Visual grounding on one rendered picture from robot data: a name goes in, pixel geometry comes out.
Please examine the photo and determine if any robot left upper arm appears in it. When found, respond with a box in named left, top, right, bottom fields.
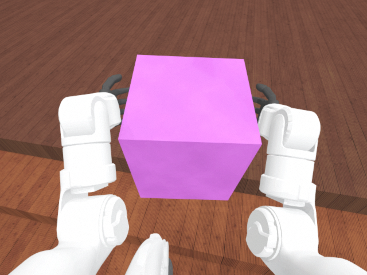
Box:
left=8, top=194, right=129, bottom=275

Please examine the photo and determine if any robot left forearm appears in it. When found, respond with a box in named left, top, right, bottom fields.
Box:
left=57, top=92, right=121, bottom=238

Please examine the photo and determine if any robot right upper arm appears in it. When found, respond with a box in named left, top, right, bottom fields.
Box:
left=246, top=206, right=367, bottom=275

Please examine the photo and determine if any right robot hand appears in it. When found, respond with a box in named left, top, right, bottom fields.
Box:
left=252, top=84, right=279, bottom=124

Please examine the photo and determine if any robot left thigh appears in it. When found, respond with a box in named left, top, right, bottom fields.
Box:
left=125, top=238, right=169, bottom=275

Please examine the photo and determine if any robot right forearm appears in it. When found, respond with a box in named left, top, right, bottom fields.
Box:
left=258, top=104, right=321, bottom=234

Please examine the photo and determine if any left robot hand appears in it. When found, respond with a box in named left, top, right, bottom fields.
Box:
left=99, top=74, right=130, bottom=127

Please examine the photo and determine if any carton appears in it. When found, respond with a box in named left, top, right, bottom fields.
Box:
left=118, top=55, right=262, bottom=201

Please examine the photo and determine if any left robot shin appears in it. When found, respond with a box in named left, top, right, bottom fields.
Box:
left=150, top=234, right=169, bottom=275

